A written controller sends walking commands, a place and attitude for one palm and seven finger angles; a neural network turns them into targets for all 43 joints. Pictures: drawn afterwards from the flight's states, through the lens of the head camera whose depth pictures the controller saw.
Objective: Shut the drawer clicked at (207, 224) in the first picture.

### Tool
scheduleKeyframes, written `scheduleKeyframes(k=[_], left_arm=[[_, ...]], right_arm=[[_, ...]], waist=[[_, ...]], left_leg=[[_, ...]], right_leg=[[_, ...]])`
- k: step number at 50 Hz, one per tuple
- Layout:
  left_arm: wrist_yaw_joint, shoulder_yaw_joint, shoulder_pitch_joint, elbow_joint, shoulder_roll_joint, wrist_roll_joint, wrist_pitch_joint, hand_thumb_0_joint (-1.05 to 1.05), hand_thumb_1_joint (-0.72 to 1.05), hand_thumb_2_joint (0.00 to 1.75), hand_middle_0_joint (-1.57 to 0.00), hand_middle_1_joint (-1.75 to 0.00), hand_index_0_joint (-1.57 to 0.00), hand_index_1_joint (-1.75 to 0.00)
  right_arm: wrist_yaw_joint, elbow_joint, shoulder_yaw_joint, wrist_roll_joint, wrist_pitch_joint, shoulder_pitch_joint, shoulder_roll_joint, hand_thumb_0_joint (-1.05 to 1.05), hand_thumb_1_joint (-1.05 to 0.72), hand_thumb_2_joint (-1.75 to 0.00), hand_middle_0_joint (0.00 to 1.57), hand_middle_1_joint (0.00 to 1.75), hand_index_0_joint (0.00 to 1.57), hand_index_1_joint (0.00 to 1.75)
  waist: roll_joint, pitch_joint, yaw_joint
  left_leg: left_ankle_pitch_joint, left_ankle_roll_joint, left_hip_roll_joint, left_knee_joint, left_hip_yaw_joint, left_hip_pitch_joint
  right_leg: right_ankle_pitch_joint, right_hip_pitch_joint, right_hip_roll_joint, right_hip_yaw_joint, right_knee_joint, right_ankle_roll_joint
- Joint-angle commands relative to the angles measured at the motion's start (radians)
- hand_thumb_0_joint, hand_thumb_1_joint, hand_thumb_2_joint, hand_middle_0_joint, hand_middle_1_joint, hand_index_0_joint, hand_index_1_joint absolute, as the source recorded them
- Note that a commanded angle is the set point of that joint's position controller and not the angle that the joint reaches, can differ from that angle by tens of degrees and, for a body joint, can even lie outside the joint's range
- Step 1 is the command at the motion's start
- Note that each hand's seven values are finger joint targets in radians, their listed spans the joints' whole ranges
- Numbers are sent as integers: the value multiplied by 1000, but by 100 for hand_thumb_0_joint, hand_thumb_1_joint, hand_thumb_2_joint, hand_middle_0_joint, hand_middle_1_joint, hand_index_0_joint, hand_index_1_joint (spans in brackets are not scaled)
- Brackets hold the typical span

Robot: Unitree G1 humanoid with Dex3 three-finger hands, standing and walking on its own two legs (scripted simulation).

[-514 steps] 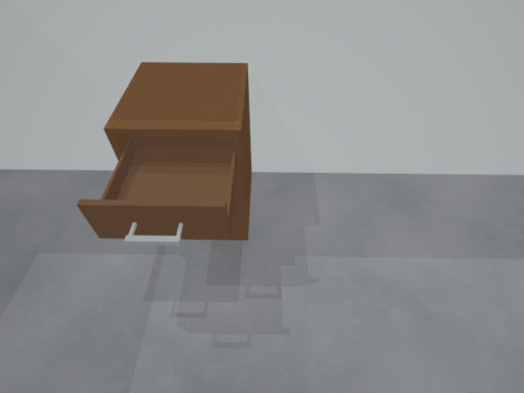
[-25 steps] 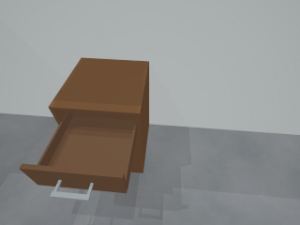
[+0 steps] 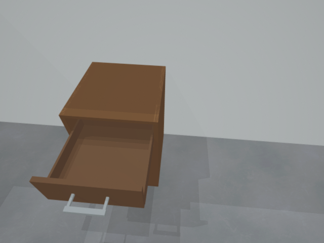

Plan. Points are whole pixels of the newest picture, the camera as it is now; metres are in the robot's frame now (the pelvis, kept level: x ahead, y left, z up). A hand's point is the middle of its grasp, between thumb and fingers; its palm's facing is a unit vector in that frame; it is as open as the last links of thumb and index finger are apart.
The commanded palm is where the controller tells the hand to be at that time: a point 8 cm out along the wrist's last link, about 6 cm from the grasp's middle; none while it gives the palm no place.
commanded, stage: shuffle to correct the standing spot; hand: left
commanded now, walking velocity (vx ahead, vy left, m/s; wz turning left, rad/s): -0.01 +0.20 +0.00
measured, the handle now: (87, 205) +0.29 +0.28 -0.24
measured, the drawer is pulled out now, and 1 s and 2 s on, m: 0.30 0.30 0.30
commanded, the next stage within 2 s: come to a stop and stand still in 0.38 s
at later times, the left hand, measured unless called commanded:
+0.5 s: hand out of the picture -0.04 +0.27 -0.19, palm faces +0.10 -0.96 -0.27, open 7.4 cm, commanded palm none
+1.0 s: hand out of the picture +0.00 +0.24 -0.18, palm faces +0.01 -0.99 -0.16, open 7.3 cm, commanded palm none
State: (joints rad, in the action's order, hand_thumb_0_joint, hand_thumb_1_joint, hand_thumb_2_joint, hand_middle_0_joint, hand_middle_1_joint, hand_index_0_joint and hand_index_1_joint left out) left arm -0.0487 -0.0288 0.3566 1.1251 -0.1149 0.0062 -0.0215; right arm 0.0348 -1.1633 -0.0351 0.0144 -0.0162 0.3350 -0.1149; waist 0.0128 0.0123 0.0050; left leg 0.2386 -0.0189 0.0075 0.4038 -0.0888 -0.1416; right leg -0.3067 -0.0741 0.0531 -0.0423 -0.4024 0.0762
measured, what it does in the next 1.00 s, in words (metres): steps on the spot: left foot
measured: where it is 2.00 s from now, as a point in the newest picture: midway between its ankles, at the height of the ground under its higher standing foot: outside the picture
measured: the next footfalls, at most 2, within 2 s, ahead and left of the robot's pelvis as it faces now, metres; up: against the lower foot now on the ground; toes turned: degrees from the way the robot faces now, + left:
left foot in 0.46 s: +0.04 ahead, +0.21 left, +0.00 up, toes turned +3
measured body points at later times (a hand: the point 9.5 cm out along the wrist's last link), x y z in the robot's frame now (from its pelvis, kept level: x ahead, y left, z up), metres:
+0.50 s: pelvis -0.01 +0.07 -0.01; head +0.01 +0.07 +0.43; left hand -0.04 +0.32 -0.17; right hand +0.04 -0.18 -0.16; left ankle +0.00 +0.22 -0.74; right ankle -0.05 -0.06 -0.74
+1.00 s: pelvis +0.01 +0.07 +0.00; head +0.01 +0.08 +0.45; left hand +0.00 +0.29 -0.17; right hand -0.03 -0.14 -0.16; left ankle +0.00 +0.22 -0.74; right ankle -0.03 +0.00 -0.74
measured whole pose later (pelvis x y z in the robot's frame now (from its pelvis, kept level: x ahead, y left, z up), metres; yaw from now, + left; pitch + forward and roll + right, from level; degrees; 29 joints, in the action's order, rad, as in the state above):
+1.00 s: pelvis +0.01 +0.07 +0.00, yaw +0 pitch -1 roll +1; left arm -0.03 -0.01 0.32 1.11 -0.14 0.01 -0.01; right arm 0.03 -1.16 -0.02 0.01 0.00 0.34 -0.12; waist 0.03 0.02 0.01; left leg 0.24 0.04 -0.06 0.44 -0.07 -0.17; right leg -0.31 -0.12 0.03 -0.07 -0.45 0.06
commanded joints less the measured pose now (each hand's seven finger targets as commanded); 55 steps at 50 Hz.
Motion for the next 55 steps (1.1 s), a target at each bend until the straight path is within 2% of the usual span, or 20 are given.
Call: scheduleKeyframes(k=[1, 8, 13, 16, 18, 21, 22, 23, 24, 25, 27, 32, 34, 35, 36, 37, 39, 43, 50, 55], left_arm=[[-7, 24, 92, -18, -98, 3, -12, 0, 90, 90, -20, -30, -20, -30], [-17, 58, 92, -43, -157, 7, 0, 0, 90, 90, -20, -30, -20, -30], [-24, 87, 73, -74, -209, 17, 9, 0, 90, 90, -20, -30, -20, -30], [-25, 105, 31, -99, -235, 27, 5, 0, 90, 90, -20, -30, -20, -30], [-20, 110, -2, -116, -254, 30, 5, 0, 90, 90, -20, -30, -20, -30], [-9, 107, -16, -129, -255, 21, 15, 0, 90, 90, -20, -30, -20, -30], [-6, 103, -16, -140, -239, 17, 19, 0, 90, 90, -20, -30, -20, -30], [-3, 100, -16, -156, -206, 15, 25, 0, 90, 90, -20, -30, -20, -30], [-2, 91, -44, -171, -171, 17, 31, 0, 90, 90, -20, -30, -20, -30], [-4, 89, -38, -173, -154, 19, 41, 0, 90, 90, -20, -30, -20, -30], [0, 74, -30, -144, -125, 18, 49, 0, 90, 90, -20, -30, -20, -30], [18, 50, 50, -88, -102, 18, 22, 0, 90, 90, -20, -30, -20, -30], [16, 46, 27, -86, -154, 18, 12, 0, 90, 90, -20, -30, -20, -30], [20, 46, 9, -88, -173, 15, 12, 0, 90, 90, -20, -30, -20, -30], [20, 49, -11, -84, -171, 16, 9, 0, 90, 90, -20, -30, -20, -30], [19, 45, -20, -82, -158, 13, 8, 0, 90, 90, -20, -30, -20, -30], [19, 42, -25, -83, -144, 9, 9, 0, 90, 90, -20, -30, -20, -30], [15, 41, 26, -58, -130, 3, 5, 0, 90, 90, -20, -30, -20, -30], [11, 34, 68, -24, -117, 2, -8, 0, 90, 90, -20, -30, -20, -30], [7, 29, 80, -10, -97, 3, -9, 0, 90, 90, -20, -30, -20, -30]], right_arm=[[7, 21, 18, -6, -4, 66, -102, 0, -90, -90, 20, 30, 20, 30], [1, 81, 36, -4, 27, 19, -124, 0, -90, -90, 20, 30, 20, 30], [-9, 132, 61, -1, 49, -31, -130, 0, -90, -90, 20, 30, 20, 30], [-19, 166, 74, -3, 47, -59, -130, 0, -90, -90, 20, 30, 20, 30], [-27, 176, 73, -6, 42, -55, -122, 0, -90, -90, 20, 30, 20, 30], [-27, 154, 69, -8, 25, 11, -117, 0, -90, -90, 20, 30, 20, 30], [-23, 154, 75, -4, 20, 38, -157, 0, -90, -90, 20, 30, 20, 30], [-20, 162, 88, 2, 21, 45, -216, 0, -90, -90, 20, 30, 20, 30], [-19, 171, 96, 4, 29, 63, -252, 0, -90, -90, 20, 30, 20, 30], [-20, 183, 93, 11, 37, 59, -250, 0, -90, -90, 20, 30, 20, 30], [-17, 195, 77, 14, 27, -25, -217, 0, -90, -90, 20, 30, 20, 30], [-11, 176, 61, 7, 15, -68, -189, 0, -90, -90, 20, 30, 20, 30], [-12, 160, 53, -4, 14, -56, -146, 0, -90, -90, 20, 30, 20, 30], [-13, 154, 50, -3, 12, -46, -135, 0, -90, -90, 20, 30, 20, 30], [-10, 135, 51, 1, 22, -38, -111, 0, -90, -90, 20, 30, 20, 30], [-10, 120, 50, 1, 24, -32, -123, 0, -90, -90, 20, 30, 20, 30], [-9, 93, 45, 1, 18, 4, -121, 0, -90, -90, 20, 30, 20, 30], [-5, 52, 33, -3, -2, 12, -113, 0, -90, -90, 20, 30, 20, 30], [6, 19, 29, -9, -5, 47, -92, 0, -90, -90, 20, 30, 20, 30], [9, 5, 27, -11, -2, 64, -84, 0, -90, -90, 20, 30, 20, 30]], waist=[[-30, 90, -15], [29, 83, -32], [126, 123, -46], [106, 137, -40], [95, 104, -28], [50, 35, -7], [-33, -8, 3], [-177, -33, 3], [-263, -35, 10], [-196, -12, 11], [-185, 13, -14], [-16, -2, -41], [60, 26, -15], [72, 33, -1], [216, 71, 7], [235, 100, 12], [135, 109, 20], [-63, 75, -8], [-48, 17, -9], [-22, 57, -7]], left_leg=[[-234, -21, -116, -46, 125, -1], [-103, 4, -83, 33, 92, -120], [138, 26, -45, 243, 92, -238], [201, 30, -67, 349, 131, -295], [170, 33, -55, 236, 113, -242], [-75, 31, -3, 1, 14, -2], [-193, 11, -59, -8, 44, 75], [-373, -59, -181, 1, 188, 125], [-501, -142, -276, -21, 268, 93], [-397, -167, -289, -42, 227, 2], [-211, -177, -290, -90, 289, -115], [-38, -84, -202, -31, 199, -155], [-6, -17, -113, 34, 120, -134], [12, -2, -86, 39, 89, -107], [17, 9, -71, 68, 64, -99], [-2, 12, -72, 75, 53, -72], [-72, 7, -96, 22, 76, -26], [-173, -3, -122, -34, 104, -35], [-229, 5, -123, -13, 81, 23], [-216, 6, -123, -25, 82, 21]], right_leg=[[306, -97, -176, 143, 64, -10], [339, -65, -274, 226, 28, 36], [259, -117, -430, 387, 106, 146], [280, -143, -474, 395, 107, 173], [371, -135, -427, 308, 43, 135], [438, -196, -291, 154, -126, 38], [356, -238, -236, 102, -207, 6], [109, -331, -147, 20, -309, -40], [-288, -379, -91, -29, -445, -67], [-349, -359, -97, -9, -532, -60], [-298, -322, -119, 30, -562, -56], [-4, -113, -100, 19, -89, -71], [41, -141, -170, 143, 39, -42], [42, -176, -191, 160, 47, -25], [47, -204, -187, 166, 78, -10], [71, -241, -191, 161, 92, 0], [80, -251, -161, 119, 68, -12], [184, -141, -137, 93, 40, -30], [366, -72, -156, 88, 55, -28], [355, -86, -153, 81, 67, -27]])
